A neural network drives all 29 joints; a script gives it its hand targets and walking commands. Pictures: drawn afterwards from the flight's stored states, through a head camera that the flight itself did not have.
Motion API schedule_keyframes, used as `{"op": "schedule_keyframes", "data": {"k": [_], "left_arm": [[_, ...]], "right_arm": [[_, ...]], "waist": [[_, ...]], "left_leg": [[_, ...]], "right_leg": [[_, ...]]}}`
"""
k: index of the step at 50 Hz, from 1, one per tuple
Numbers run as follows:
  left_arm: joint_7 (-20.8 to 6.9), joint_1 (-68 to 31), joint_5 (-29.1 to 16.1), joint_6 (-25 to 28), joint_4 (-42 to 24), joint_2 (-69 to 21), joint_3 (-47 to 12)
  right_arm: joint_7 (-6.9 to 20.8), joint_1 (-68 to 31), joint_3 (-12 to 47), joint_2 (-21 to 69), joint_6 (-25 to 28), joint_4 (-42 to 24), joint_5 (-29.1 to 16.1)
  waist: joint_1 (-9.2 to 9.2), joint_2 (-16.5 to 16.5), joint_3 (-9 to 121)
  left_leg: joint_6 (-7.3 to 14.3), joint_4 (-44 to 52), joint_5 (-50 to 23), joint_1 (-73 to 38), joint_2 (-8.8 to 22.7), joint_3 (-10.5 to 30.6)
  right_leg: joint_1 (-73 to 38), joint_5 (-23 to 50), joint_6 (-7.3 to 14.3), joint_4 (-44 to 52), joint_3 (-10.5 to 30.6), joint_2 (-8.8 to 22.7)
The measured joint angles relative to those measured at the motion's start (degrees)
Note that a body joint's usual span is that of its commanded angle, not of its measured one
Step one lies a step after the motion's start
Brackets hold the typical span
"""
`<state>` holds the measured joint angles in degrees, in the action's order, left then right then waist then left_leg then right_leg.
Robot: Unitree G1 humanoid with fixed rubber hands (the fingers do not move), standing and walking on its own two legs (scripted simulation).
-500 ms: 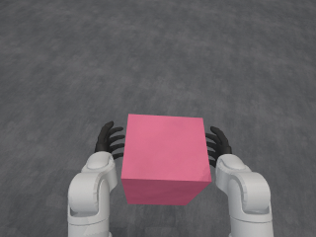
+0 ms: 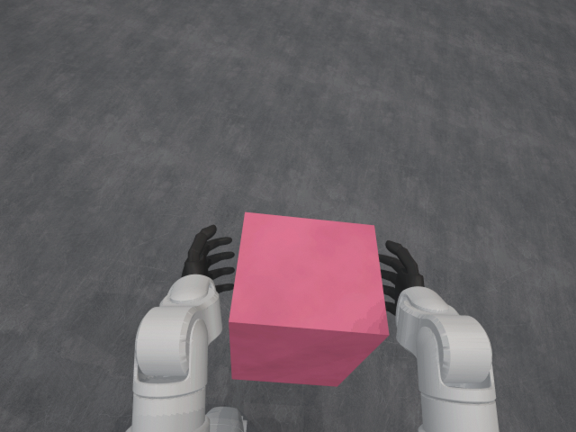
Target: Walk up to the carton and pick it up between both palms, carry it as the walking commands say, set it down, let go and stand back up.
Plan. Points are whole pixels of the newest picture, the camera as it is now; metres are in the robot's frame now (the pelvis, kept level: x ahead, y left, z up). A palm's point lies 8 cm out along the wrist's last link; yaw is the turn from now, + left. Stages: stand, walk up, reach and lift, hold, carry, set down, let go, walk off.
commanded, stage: carry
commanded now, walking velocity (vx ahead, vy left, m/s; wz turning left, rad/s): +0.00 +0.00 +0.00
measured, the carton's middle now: (296, 309) +0.28 +0.01 -0.04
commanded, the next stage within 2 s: none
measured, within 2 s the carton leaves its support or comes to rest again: neither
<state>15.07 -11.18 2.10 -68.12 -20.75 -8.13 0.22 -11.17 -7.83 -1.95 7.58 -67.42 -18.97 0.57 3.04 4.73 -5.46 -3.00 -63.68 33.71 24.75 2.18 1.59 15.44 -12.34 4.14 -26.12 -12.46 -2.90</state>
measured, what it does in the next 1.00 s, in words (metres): walks ahead: left foot, then right foot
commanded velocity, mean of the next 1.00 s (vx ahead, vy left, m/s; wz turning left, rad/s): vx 0.00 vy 0.00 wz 0.00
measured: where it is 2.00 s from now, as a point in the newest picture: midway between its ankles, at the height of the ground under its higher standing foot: (205, 328)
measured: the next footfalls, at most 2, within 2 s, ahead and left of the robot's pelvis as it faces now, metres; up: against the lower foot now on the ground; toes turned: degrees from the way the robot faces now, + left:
left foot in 0.08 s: +0.16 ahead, +0.15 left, +0.00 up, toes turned +0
right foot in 0.60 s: +0.36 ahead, +0.02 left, +0.00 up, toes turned -7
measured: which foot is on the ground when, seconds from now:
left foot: up 0.00-0.06, down 0.08-0.62, up 0.64-0.74, down 0.76-1.00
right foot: down 0.00-0.08, up 0.10-0.58, down 0.60-0.80, up 0.82-1.00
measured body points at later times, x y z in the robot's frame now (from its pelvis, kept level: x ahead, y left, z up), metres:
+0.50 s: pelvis +0.23 +0.12 +0.01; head +0.26 +0.16 +0.46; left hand +0.53 +0.25 +0.09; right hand +0.51 -0.01 +0.09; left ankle +0.12 +0.15 -0.73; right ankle +0.26 -0.01 -0.67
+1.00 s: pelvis +0.36 +0.19 +0.01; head +0.39 +0.22 +0.46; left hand +0.66 +0.31 +0.09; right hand +0.64 +0.05 +0.09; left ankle +0.30 +0.21 -0.73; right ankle +0.34 +0.02 -0.66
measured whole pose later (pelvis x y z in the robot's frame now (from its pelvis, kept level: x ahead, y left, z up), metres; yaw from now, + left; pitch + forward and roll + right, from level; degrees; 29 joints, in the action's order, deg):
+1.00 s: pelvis +0.36 +0.19 +0.01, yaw -3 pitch +5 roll -5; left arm 14.3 -10.2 2.2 -66.7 -22.3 -7.9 0.7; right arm -12.6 -8.2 0.1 7.7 -67.8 -20.0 1.3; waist -0.5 0.0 2.7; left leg 7.8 -23.3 18.0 10.3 -2.5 -3.5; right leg 31.0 -22.3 -0.4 -56.1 -3.0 1.1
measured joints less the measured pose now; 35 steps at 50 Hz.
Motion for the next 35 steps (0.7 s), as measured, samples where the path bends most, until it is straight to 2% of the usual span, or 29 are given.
{"op": "schedule_keyframes", "data": {"k": [2, 3, 4, 5, 7, 9, 13, 16, 20, 24, 28, 29, 30, 31, 32, 33, 34, 35], "left_arm": [[0.2, 0.5, -0.2, 0.9, -1.8, 0.1, -0.8], [0.3, 0.7, -0.4, 1.4, -3.1, 0.2, -1.1], [0.4, 0.7, -0.4, 1.8, -4.4, 0.2, -1.3], [0.4, 0.4, -0.4, 2.0, -5.5, 0.2, -1.2], [0.1, -0.7, -0.2, 1.6, -6.8, 0.0, -0.1], [-0.4, -1.3, 0.1, 1.1, -6.7, -0.1, 0.8], [-0.8, -1.8, 0.4, 0.3, -5.5, -0.2, 0.9], [-0.9, -2.0, 0.0, 0.4, -5.6, -0.3, 0.6], [-0.8, -1.6, 0.0, -0.1, -5.2, -0.2, 0.3], [-0.4, -1.3, 0.1, -0.8, -3.4, -0.1, 0.3], [-0.6, -1.6, 0.3, 0.7, 1.9, -0.2, 1.2], [-0.6, -1.7, 0.2, 0.9, 2.7, -0.2, 1.5], [-0.7, -1.9, 0.3, 1.2, 3.5, -0.2, 1.6], [-1.0, -2.3, 0.7, 2.0, 5.3, -0.3, 1.8], [-1.2, -2.4, 0.7, 2.5, 5.9, -0.3, 2.0], [-1.1, -2.0, 0.4, 2.9, 5.6, -0.3, 2.0], [-1.1, -1.5, 0.2, 3.1, 5.0, -0.2, 2.0], [-1.0, -1.0, 0.0, 3.0, 4.4, -0.1, 1.8]], "right_arm": [[-0.1, 0.0, -0.3, 0.0, 0.3, -2.1, -0.5], [-0.2, -0.3, -0.4, 0.1, 0.4, -3.6, -0.5], [-0.3, -0.6, -0.4, 0.1, 0.4, -5.1, -0.6], [-0.3, -0.9, -0.3, 0.2, 0.7, -5.9, -0.7], [-0.6, -1.8, 0.2, 0.3, 1.1, -6.1, -0.9], [-1.0, -2.7, 0.7, 0.4, 0.6, -5.6, -0.5], [-1.1, -3.1, 0.3, 0.5, -1.3, -5.5, 0.2], [-1.1, -2.7, 0.4, 0.4, -1.7, -6.8, 0.8], [-0.8, -2.1, 0.7, 0.3, -2.3, -6.6, 1.3], [-0.1, -1.4, 1.0, 0.2, -2.3, -4.3, 2.0], [0.3, -1.9, 0.6, 0.3, -0.9, 1.2, 2.6], [0.3, -2.0, 0.4, 0.3, -0.7, 2.0, 2.5], [0.3, -2.1, 0.3, 0.3, -0.3, 2.8, 2.5], [0.3, -2.5, -0.1, 0.3, 0.2, 4.2, 2.7], [0.1, -2.7, -0.4, 0.3, 0.5, 4.8, 2.5], [-0.1, -2.6, -0.3, 0.3, 0.7, 4.7, 2.1], [-0.4, -2.3, -0.1, 0.3, 0.9, 4.3, 1.6], [-0.7, -1.7, 0.3, 0.2, 1.0, 3.9, 1.2]], "waist": [[-1.06, 1.3, -0.8], [-1.8, 1.2, -1.0], [-2.61, 0.5, -0.9], [-3.31, 0.4, -0.6], [-4.25, -0.5, 0.4], [-4.46, -1.6, 1.5], [-4.13, -5.2, 4.2], [-3.35, -5.6, 6.3], [-2.14, -4.6, 8.5], [-1.13, -3.9, 9.2], [-1.0, -4.0, 8.9], [-1.08, -4.0, 8.6], [-1.22, -3.5, 8.2], [-1.21, -4.0, 8.0], [-1.12, -4.5, 7.8], [-0.99, -5.5, 7.4], [-0.9, -5.9, 6.9], [-0.87, -5.5, 6.6]], "left_leg": [[-0.3, 18.4, -6.6, 1.2, 0.7, -0.3], [-0.2, 27.5, -13.0, 0.7, 1.0, -0.7], [0.3, 33.0, -23.5, -0.1, 1.7, -2.0], [1.4, 33.3, -28.1, -0.8, 1.1, -4.0], [4.1, 34.4, -22.8, -2.8, 0.2, -6.6], [6.4, 37.5, -21.9, -4.9, -0.5, -8.3], [8.0, 45.3, -22.9, -10.1, -0.6, -8.7], [8.6, 47.6, -22.0, -12.7, -1.1, -7.9], [9.2, 46.9, -18.9, -15.2, -2.1, -6.7], [9.7, 43.2, -14.3, -17.1, -3.6, -5.8], [10.2, 35.4, -9.2, -17.9, -5.4, -5.1], [10.2, 31.4, -8.2, -17.2, -5.9, -5.1], [10.1, 25.6, -7.8, -15.7, -6.6, -5.3], [9.4, 18.3, -9.4, -13.1, -6.5, -5.5], [8.2, 10.9, -7.8, -10.0, -6.4, -5.1], [7.0, 5.3, -4.9, -7.3, -5.7, -4.1], [6.0, 3.4, -1.5, -5.5, -5.3, -2.9], [5.2, 5.4, 1.5, -4.4, -5.0, -2.1]], "right_leg": [[-1.6, -0.8, -2.3, 1.8, 2.8, 2.0], [-1.8, -1.7, -3.6, 1.2, 4.1, 3.0], [-1.6, -3.2, -4.7, -0.7, 5.2, 3.8], [-0.8, -5.2, -5.0, -3.9, 6.1, 5.1], [2.8, -13.2, -5.4, -12.2, 8.1, 5.9], [6.5, -16.6, -6.0, -19.2, 9.0, 5.9], [12.0, -13.4, -6.3, -26.6, 8.4, 4.5], [15.5, -10.1, -6.0, -29.8, 8.6, 3.5], [19.6, -5.6, -5.4, -31.7, 8.3, 2.7], [21.2, -3.1, -4.6, -28.7, 7.3, 2.5], [17.3, -2.1, -2.5, -20.0, 4.6, 2.2], [14.7, 0.3, -1.8, -15.5, 3.8, 2.0], [11.6, 6.4, -1.0, -10.6, 3.6, 2.2], [9.3, 4.8, -0.5, -8.7, 3.5, 2.2], [7.7, -1.1, 0.0, -7.9, 3.6, 1.8], [7.3, -3.1, 0.3, -8.3, 3.5, 1.1], [7.0, -3.7, 0.0, -8.5, 3.8, 0.7], [6.5, -3.7, -0.6, -8.1, 4.2, 0.7]]}}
